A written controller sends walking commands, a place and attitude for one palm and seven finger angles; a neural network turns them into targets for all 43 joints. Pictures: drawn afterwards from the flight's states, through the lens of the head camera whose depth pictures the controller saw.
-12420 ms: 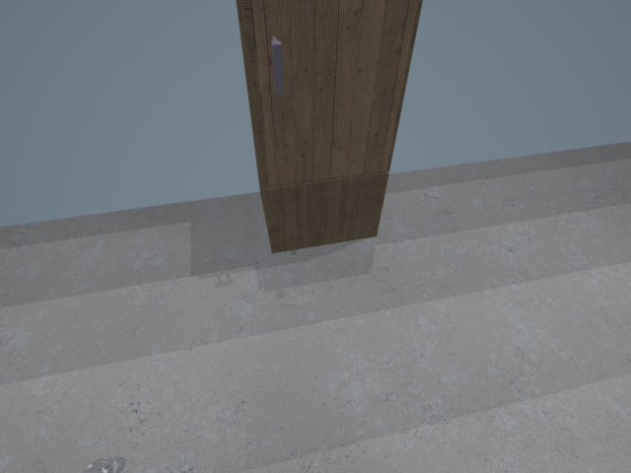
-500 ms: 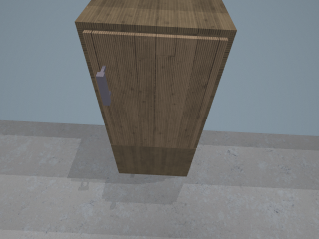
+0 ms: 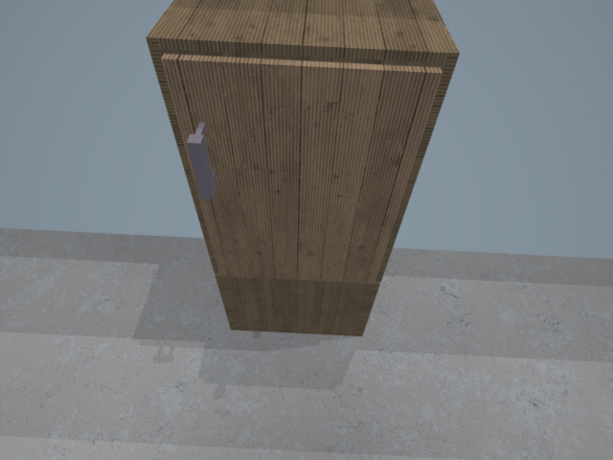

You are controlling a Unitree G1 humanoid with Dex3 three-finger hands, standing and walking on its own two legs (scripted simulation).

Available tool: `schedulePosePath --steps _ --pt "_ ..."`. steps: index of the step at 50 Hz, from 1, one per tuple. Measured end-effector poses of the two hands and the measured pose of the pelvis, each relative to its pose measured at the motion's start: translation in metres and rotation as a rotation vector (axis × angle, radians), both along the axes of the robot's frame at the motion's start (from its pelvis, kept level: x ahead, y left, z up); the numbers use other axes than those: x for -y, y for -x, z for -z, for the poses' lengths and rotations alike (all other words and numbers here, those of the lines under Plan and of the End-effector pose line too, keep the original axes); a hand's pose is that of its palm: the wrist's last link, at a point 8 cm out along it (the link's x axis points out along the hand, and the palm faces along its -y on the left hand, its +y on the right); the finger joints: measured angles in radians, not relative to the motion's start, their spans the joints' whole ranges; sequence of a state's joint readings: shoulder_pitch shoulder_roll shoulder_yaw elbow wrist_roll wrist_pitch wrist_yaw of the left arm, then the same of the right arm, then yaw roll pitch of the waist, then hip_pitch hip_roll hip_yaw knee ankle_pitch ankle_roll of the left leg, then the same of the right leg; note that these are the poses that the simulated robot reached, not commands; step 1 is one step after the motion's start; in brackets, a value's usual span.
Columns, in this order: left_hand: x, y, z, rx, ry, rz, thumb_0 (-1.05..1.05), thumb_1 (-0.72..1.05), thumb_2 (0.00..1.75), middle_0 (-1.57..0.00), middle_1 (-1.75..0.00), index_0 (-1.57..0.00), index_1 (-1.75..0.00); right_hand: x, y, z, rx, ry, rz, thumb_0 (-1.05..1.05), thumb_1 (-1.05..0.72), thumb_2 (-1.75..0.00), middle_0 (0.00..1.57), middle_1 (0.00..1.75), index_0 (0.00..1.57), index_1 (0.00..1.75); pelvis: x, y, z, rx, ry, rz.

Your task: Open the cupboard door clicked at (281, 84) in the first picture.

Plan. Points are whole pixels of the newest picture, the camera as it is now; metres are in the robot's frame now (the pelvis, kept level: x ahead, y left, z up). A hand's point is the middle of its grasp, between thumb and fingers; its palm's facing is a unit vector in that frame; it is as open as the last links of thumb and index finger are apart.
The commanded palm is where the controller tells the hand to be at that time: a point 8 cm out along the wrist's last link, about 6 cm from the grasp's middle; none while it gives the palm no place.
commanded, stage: shuffle to correct the standing spot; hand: left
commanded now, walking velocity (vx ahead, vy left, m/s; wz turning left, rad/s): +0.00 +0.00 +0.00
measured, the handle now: (204, 161) +0.57 +0.23 +0.04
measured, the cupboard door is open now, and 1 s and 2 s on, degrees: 0 0 0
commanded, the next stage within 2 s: come to a stop and stand still in 0.08 s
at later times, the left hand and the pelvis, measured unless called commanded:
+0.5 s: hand out of the picture +0.03 +0.19 -0.18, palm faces +0.04 -0.97 -0.24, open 7.4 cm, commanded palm none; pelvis +0.03 +0.01 -0.01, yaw +0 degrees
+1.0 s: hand out of the picture +0.07 +0.16 -0.17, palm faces +0.03 -0.97 -0.24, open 7.3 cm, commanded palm none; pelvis +0.03 -0.02 -0.01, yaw +0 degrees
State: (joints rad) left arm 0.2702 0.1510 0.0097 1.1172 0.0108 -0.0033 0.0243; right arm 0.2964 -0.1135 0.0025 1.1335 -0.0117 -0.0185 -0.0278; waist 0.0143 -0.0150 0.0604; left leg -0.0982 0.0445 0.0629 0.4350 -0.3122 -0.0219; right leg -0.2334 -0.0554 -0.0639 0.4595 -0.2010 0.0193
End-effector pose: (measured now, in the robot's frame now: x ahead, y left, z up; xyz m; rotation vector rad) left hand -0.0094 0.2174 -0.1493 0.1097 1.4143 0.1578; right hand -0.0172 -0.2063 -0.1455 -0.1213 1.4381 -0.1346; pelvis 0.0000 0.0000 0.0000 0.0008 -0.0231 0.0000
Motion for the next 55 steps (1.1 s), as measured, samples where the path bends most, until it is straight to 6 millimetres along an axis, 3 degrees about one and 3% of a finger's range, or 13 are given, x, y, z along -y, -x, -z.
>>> schedulePosePath --steps 12,17,21,27,34,39,46,55 --pt "0.006 0.000 0.009 -0.006 0.016 -0.030 0.01 0.91 0.90 -0.20 -0.29 -0.20 -0.29 0.003 -0.003 0.007 -0.033 0.001 -0.014 0.00 -0.91 -0.90 0.20 0.30 0.20 0.30 0.000 -0.014 0.009 -0.004 0.009 -0.003" --pt "-0.002 0.000 0.010 -0.041 0.000 -0.009 0.00 0.90 0.90 -0.20 -0.29 -0.20 -0.29 -0.002 -0.022 0.012 0.029 0.007 -0.001 0.00 -0.91 -0.90 0.19 0.30 0.20 0.30 -0.010 -0.022 0.013 -0.010 0.009 -0.003" --pt "-0.013 -0.014 0.005 -0.027 -0.035 -0.006 0.01 0.90 0.90 -0.20 -0.29 -0.20 -0.29 -0.008 -0.036 0.019 0.065 -0.008 -0.013 0.00 -0.91 -0.90 0.19 0.30 0.20 0.30 -0.013 -0.027 0.014 -0.001 0.005 0.000" --pt "-0.021 -0.044 -0.006 0.037 -0.084 0.016 0.00 0.90 0.90 -0.20 -0.29 -0.20 -0.29 -0.003 -0.044 0.025 0.069 -0.025 -0.010 0.02 -0.93 -0.90 0.20 0.30 0.20 0.30 -0.008 -0.030 0.013 0.006 -0.008 0.010" --pt "-0.014 -0.075 -0.014 0.098 -0.099 0.051 0.00 0.90 0.90 -0.20 -0.29 -0.19 -0.29 0.009 -0.045 0.024 0.066 -0.034 -0.008 0.01 -0.92 -0.90 0.20 0.30 0.20 0.30 0.002 -0.030 0.009 -0.003 -0.017 0.011" --pt "-0.004 -0.086 -0.016 0.124 -0.092 0.060 0.00 0.90 0.90 -0.20 -0.29 -0.20 -0.29 0.018 -0.045 0.023 0.055 -0.034 -0.013 0.00 -0.91 -0.90 0.19 0.30 0.20 0.30 0.010 -0.029 0.008 -0.009 -0.019 0.007" --pt "0.008 -0.084 -0.014 0.125 -0.077 0.049 0.00 0.91 0.90 -0.20 -0.29 -0.20 -0.30 0.030 -0.044 0.019 0.041 -0.021 -0.016 0.00 -0.91 -0.90 0.19 0.30 0.20 0.30 0.020 -0.027 0.007 -0.010 -0.015 -0.001" --pt "0.011 -0.063 -0.010 0.084 -0.066 0.029 0.00 0.91 0.90 -0.20 -0.29 -0.20 -0.30 0.038 -0.040 0.013 0.031 -0.004 -0.022 0.00 -0.91 -0.90 0.19 0.30 0.20 0.30 0.026 -0.023 0.005 -0.009 -0.009 -0.005"
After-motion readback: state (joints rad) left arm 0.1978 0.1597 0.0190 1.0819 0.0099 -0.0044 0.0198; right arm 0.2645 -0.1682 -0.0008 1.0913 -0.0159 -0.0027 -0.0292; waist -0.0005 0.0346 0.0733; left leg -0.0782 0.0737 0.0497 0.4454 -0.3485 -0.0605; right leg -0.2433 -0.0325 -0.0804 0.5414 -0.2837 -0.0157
